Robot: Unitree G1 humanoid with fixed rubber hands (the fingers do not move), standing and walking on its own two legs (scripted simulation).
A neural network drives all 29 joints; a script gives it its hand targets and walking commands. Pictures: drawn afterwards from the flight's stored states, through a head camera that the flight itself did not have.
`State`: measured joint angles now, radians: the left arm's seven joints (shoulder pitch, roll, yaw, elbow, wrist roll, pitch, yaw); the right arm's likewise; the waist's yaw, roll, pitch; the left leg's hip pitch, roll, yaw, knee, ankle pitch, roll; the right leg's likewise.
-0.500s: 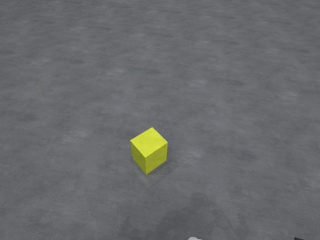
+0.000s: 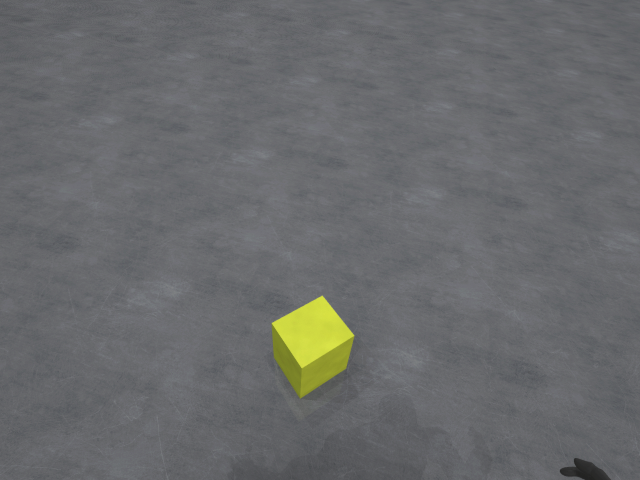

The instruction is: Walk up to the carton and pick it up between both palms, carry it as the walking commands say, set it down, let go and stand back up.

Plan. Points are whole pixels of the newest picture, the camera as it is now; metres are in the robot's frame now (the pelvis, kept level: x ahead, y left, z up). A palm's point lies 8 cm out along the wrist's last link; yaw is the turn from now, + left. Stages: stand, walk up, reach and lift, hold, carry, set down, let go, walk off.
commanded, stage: walk up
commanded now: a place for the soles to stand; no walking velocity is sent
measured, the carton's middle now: (311, 347) +0.62 -0.01 -0.65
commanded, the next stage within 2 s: none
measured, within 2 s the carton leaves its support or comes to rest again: neither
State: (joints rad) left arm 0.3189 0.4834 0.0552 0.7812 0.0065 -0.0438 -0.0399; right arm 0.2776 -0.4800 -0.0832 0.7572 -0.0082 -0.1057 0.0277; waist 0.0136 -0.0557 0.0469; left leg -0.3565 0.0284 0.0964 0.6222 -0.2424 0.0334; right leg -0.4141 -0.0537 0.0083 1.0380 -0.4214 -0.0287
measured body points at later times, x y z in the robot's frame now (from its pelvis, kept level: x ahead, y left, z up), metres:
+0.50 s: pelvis +0.10 -0.03 +0.00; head +0.12 -0.03 +0.45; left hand +0.24 +0.30 -0.09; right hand +0.20 -0.35 -0.11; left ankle +0.09 +0.11 -0.72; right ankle +0.14 -0.15 -0.72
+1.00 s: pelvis +0.11 -0.06 +0.01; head +0.14 -0.03 +0.46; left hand +0.26 +0.31 -0.07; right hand +0.17 -0.43 -0.06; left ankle +0.09 +0.11 -0.72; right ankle +0.17 -0.21 -0.68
